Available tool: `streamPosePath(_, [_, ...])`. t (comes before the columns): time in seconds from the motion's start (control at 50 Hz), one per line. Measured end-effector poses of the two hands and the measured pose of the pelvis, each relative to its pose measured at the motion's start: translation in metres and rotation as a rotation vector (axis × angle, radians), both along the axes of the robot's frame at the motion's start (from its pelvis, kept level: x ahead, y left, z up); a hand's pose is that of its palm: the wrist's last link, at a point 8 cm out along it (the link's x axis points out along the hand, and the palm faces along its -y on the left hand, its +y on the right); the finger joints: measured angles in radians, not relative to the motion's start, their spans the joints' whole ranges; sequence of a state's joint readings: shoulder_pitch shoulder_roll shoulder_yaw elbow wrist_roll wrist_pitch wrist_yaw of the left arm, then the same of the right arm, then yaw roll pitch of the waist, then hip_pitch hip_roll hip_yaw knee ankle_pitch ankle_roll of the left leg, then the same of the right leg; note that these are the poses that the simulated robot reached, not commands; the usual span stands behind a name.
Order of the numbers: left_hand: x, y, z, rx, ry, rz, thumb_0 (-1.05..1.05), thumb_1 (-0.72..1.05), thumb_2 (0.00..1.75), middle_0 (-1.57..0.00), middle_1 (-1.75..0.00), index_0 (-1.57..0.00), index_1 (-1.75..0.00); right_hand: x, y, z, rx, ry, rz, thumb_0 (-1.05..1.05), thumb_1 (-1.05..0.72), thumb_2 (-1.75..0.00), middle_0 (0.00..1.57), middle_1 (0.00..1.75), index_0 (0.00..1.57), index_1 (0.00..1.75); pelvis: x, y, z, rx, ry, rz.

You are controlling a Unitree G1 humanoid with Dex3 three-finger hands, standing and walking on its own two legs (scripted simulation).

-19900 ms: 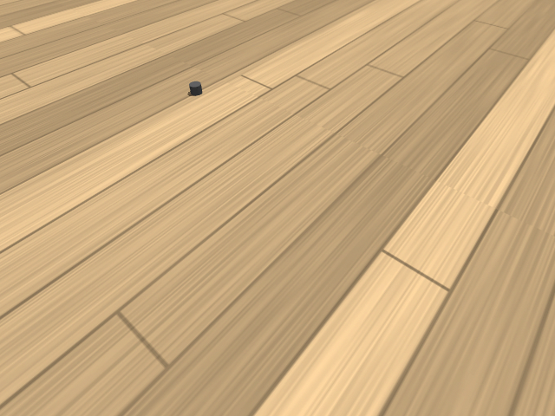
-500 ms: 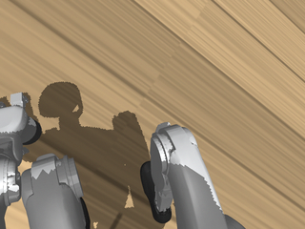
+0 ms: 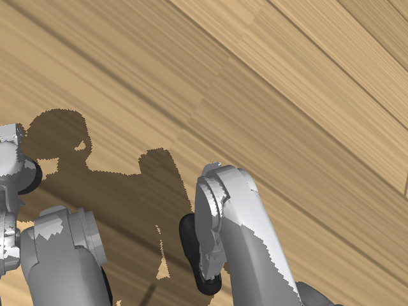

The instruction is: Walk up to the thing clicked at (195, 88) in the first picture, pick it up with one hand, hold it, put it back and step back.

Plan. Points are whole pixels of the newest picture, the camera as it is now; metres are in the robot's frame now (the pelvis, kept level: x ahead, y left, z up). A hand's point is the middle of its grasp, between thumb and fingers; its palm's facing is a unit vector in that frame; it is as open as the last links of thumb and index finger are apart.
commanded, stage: rest palm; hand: left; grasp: from above
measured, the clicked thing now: (16, 174) +0.40 +0.25 -0.27
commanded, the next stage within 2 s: close in 0.94 s
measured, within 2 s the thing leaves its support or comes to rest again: neither
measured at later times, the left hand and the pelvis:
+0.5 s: hand (8, 177) +0.39 +0.26 -0.25, palm faces -0.45 -0.12 -0.88, open 13.8 cm; pelvis -0.01 +0.00 +0.01, yaw -1 degrees
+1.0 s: hand (8, 177) +0.39 +0.26 -0.25, palm faces -0.46 -0.12 -0.88, open 13.8 cm; pelvis -0.01 +0.00 +0.01, yaw -2 degrees
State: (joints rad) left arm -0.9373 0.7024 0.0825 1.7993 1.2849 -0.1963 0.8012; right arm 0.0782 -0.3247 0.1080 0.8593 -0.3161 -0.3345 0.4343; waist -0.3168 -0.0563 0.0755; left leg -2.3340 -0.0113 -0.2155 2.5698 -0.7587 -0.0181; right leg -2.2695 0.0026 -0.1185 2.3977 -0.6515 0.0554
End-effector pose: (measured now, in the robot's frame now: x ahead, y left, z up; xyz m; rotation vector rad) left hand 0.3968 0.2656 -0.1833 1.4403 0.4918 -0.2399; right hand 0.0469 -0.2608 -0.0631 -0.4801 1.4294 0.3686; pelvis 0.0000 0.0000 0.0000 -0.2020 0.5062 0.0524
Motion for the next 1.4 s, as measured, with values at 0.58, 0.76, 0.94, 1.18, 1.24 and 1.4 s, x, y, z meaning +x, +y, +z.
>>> streamPosePath(0.58, [0.003, 0.0, -0.008, 0.004, 0.007, -0.002, 0.0, -0.45, 0.91, -0.09, -1.06, -0.1, -1.04, 0.006, 0.003, 0.017, 0.011, -0.027, 0.06, 0.0, -0.92, -0.91, 0.19, 0.3, 0.19, 0.3, -0.005, 0.0, 0.008, -0.02, -0.023, -0.007])
streamPosePath(0.76, [0.001, 0.001, -0.013, 0.005, 0.015, -0.004, 0.0, -0.44, 0.91, -0.09, -1.06, -0.11, -1.04, 0.003, 0.005, 0.022, 0.006, -0.02, 0.072, 0.0, -0.92, -0.91, 0.2, 0.3, 0.19, 0.3, -0.006, 0.001, 0.009, -0.028, -0.028, -0.008])
streamPosePath(0.94, [0.002, 0.002, -0.013, 0.011, 0.014, -0.008, 0.0, -0.45, 0.91, -0.1, -1.05, -0.11, -1.04, 0.005, 0.006, 0.024, 0.006, -0.029, 0.076, 0.0, -0.91, -0.91, 0.2, 0.3, 0.19, 0.3, -0.007, 0.002, 0.011, -0.031, -0.032, -0.009])
streamPosePath(1.18, [0.004, 0.002, -0.013, 0.012, 0.024, -0.004, -0.01, -0.45, 0.91, -0.12, -1.05, -0.13, -1.03, 0.005, 0.006, 0.028, 0.001, -0.041, 0.087, 0.0, -0.91, -0.91, 0.2, 0.3, 0.19, 0.3, -0.009, 0.002, 0.012, -0.033, -0.037, -0.009])
streamPosePath(1.24, [0.004, 0.002, -0.012, 0.012, 0.024, -0.006, -0.01, -0.44, 0.89, -0.13, -1.05, -0.15, -1.03, 0.003, 0.006, 0.029, -0.001, -0.039, 0.085, 0.0, -0.91, -0.9, 0.2, 0.3, 0.19, 0.3, -0.009, 0.002, 0.013, -0.033, -0.037, -0.01])
streamPosePath(1.4, [0.004, 0.002, -0.011, 0.014, 0.022, -0.011, 0.0, -0.43, 0.87, -0.15, -1.04, -0.17, -1.02, -0.001, 0.006, 0.032, -0.012, -0.033, 0.076, 0.0, -0.9, -0.9, 0.2, 0.3, 0.19, 0.3, -0.009, 0.002, 0.015, -0.033, -0.036, -0.012])
